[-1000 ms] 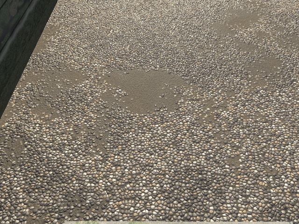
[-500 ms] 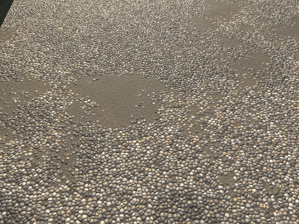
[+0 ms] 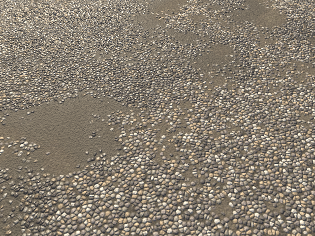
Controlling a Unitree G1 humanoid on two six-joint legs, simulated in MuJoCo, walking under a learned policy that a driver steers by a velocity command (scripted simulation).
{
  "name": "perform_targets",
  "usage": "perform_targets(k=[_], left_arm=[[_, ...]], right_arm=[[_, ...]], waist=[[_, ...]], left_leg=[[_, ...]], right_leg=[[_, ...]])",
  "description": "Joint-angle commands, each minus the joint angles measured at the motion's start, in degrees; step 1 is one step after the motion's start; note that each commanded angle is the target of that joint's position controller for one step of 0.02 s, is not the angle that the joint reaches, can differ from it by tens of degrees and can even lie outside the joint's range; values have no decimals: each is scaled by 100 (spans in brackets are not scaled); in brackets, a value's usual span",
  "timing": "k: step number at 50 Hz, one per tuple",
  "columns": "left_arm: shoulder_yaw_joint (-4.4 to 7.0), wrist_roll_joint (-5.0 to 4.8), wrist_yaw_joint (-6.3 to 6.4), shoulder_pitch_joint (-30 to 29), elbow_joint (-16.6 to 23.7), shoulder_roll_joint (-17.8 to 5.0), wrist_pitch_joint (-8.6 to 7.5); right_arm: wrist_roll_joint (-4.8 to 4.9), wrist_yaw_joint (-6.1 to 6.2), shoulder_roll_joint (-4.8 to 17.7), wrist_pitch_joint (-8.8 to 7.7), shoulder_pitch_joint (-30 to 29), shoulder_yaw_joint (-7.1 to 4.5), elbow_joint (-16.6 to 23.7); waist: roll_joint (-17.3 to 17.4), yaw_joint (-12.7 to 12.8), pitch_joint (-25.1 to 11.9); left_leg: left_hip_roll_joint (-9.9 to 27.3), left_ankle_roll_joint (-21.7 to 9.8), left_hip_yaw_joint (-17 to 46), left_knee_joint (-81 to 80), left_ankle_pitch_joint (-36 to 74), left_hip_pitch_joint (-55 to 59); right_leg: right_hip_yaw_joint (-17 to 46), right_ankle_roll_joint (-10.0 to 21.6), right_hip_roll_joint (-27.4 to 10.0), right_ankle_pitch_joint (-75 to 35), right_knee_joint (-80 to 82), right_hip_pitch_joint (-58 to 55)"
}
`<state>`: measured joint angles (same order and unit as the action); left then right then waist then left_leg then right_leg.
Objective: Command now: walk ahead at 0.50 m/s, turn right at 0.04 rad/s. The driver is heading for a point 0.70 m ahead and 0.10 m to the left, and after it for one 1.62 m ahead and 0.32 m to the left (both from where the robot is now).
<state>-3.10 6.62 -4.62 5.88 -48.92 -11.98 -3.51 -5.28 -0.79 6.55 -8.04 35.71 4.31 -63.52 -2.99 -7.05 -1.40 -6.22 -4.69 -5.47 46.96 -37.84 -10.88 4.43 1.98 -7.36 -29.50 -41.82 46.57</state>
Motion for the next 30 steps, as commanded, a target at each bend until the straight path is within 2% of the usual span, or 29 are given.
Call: perform_targets(k=[1,2,3,4,5,6,7,8,9,10,11,12,13,14,15,16,17,18,20,21,23,25,27,29,30], left_arm=[[123,-6,-12,-852,574,-642,18],[63,-49,-12,-1283,732,-488,16],[29,-94,-39,-1544,794,-418,8],[15,-78,-44,-1715,773,-420,-7],[186,-1456,20,-2196,982,-402,-187],[173,-1470,27,-1793,868,-424,-261],[333,-1301,18,-896,542,-530,-278],[483,-1124,41,430,86,-754,-229],[604,-907,107,2014,-401,-973,-119],[584,-626,162,2964,-681,-1177,-103],[680,-764,229,3003,-690,-1254,-66],[721,-847,297,2641,-646,-1246,14],[733,-803,390,2083,-608,-1095,39],[629,-750,414,1175,-383,-879,-35],[593,-645,430,789,-396,-727,-113],[524,-607,416,387,-365,-537,-165],[514,-578,411,211,-339,-446,-161],[538,-558,470,241,-371,-507,-199],[604,-566,630,450,-479,-640,-229],[644,-613,683,564,-487,-729,-229],[748,-711,731,715,-521,-939,-202],[810,-815,730,916,-593,-972,-153],[868,-859,706,1171,-677,-986,-102],[919,-841,680,1145,-673,-1099,-57],[954,-840,667,1100,-644,-1219,-31]], right_arm=[[56,-71,730,-18,189,-88,193],[125,-25,681,-13,529,-100,48],[149,27,719,20,771,-157,-45],[218,66,725,63,906,-193,-130],[843,229,1074,405,96,-494,47],[743,233,1082,528,147,-489,10],[575,178,910,562,230,-541,-180],[535,94,757,511,122,-474,-112],[542,32,704,407,-61,-525,-80],[770,34,26,269,444,-373,-138],[990,58,672,104,192,-481,308],[1084,116,890,79,-475,-545,737],[1059,240,756,138,-1138,-550,1037],[967,358,773,281,-1314,-615,1158],[859,411,560,394,-1322,-641,1130],[786,405,416,514,-1259,-677,1120],[743,393,279,553,-1121,-708,1125],[713,370,296,526,-1313,-731,1222],[652,264,493,455,-1880,-786,1489],[635,195,486,436,-2153,-768,1564],[637,75,492,468,-2727,-748,1792],[674,15,612,529,-3183,-757,2007],[655,-49,742,551,-3603,-785,2214],[626,-116,853,534,-3727,-826,2337],[609,-124,923,529,-3522,-867,2328]], waist=[[362,96,1103],[297,-139,1191],[377,-344,1228],[336,-481,1282],[158,-418,1773],[57,-232,1443],[329,92,806],[239,709,161],[12,1394,-398],[-782,1605,-1750],[-1056,1773,-2750],[-772,1722,-2647],[-16,1475,-1779],[737,976,-1117],[631,610,-613],[627,292,94],[248,163,257],[-86,194,351],[-300,283,203],[-232,369,71],[-88,543,40],[19,672,185],[95,815,332],[40,783,369],[-17,646,168]], left_leg=[[1485,-1107,1987,-1140,1865,-870],[1506,-1058,2092,-930,2028,-196],[1507,-997,2171,-735,2275,474],[1468,-921,2170,-564,2419,855],[1432,-601,2114,-213,3355,318],[1340,-525,1867,311,4165,521],[1249,-489,1803,1224,4649,171],[984,-354,1428,2356,5014,-394],[582,-37,1240,4173,3184,-2134],[77,229,1547,6823,-1266,-4084],[399,413,1933,7111,-927,-4861],[767,455,1663,6254,-367,-5291],[956,479,1092,6175,332,-5428],[1082,486,992,5298,1398,-4724],[1183,454,1164,5154,1809,-4335],[1307,505,1332,4129,2069,-3642],[1385,529,1349,3204,2212,-3169],[1367,582,1294,2533,2548,-2964],[1402,554,1231,1166,3523,-2745],[1335,492,1108,577,3976,-2609],[1230,368,905,-6,4314,-2568],[1221,218,911,-367,4125,-2791],[1166,61,791,-540,3699,-3068],[970,-143,455,-832,3004,-2834],[714,-238,136,-978,2762,-2234]], right_leg=[[-245,-14,69,320,538,-501],[-240,-75,71,757,1031,-253],[-253,-108,64,1013,1482,-63],[-328,-117,66,1187,1961,-114],[-113,-163,335,1515,2203,-453],[-266,-79,441,1314,2553,-1039],[-167,183,368,641,2618,-2549],[-627,270,586,50,2469,-4026],[-189,556,-19,-1264,1715,-6370],[744,1349,-1482,-3460,-233,-8797],[1695,1883,-1906,-1971,-194,-9318],[2041,1923,-1929,1185,705,-8732],[2249,1899,-1864,2841,1588,-7284],[2195,1737,-1816,3605,2230,-5449],[2237,1640,-1875,3313,2391,-4255],[1416,1355,-1531,2723,2579,-2772],[739,1135,-1149,2836,2742,-2197],[349,1048,-926,2542,2898,-2003],[-235,926,-669,2165,2803,-2233],[-370,896,-639,2127,2765,-2449],[-462,844,-741,2160,2845,-2926],[-505,722,-865,2511,2851,-3540],[-603,595,-1008,2699,2754,-4141],[-893,439,-947,1869,2329,-4492],[-1112,341,-851,1030,1832,-4477]])
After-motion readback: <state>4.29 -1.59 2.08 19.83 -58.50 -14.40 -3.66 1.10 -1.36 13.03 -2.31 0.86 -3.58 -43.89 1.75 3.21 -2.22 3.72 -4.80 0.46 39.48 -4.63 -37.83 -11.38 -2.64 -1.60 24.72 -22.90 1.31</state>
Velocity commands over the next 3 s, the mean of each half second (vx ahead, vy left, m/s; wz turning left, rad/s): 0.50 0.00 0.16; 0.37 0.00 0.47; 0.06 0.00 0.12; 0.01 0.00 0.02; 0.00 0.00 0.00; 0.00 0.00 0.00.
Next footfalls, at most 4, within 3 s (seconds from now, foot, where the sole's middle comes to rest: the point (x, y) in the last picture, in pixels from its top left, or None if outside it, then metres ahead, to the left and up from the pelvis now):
0.18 right None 0.32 -0.15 -0.89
0.64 left None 0.57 0.15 -0.89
1.08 right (136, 187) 0.82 0.05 -0.89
1.38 left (96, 226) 0.64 0.25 -0.89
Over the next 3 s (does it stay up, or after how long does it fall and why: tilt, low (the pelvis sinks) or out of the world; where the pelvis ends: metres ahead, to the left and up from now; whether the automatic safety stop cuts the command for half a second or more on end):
stays up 0.69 0.13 -0.12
